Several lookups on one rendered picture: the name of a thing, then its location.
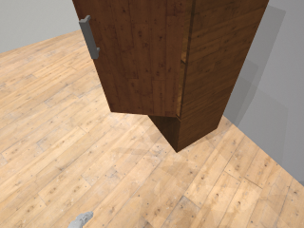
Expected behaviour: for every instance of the handle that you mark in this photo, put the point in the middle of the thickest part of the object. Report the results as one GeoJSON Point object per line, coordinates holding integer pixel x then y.
{"type": "Point", "coordinates": [89, 39]}

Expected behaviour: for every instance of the robot left hand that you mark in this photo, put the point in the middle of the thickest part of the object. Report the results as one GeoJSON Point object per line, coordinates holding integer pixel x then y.
{"type": "Point", "coordinates": [81, 220]}

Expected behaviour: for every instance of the cupboard door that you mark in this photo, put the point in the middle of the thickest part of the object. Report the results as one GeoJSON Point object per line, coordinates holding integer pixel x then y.
{"type": "Point", "coordinates": [139, 61]}

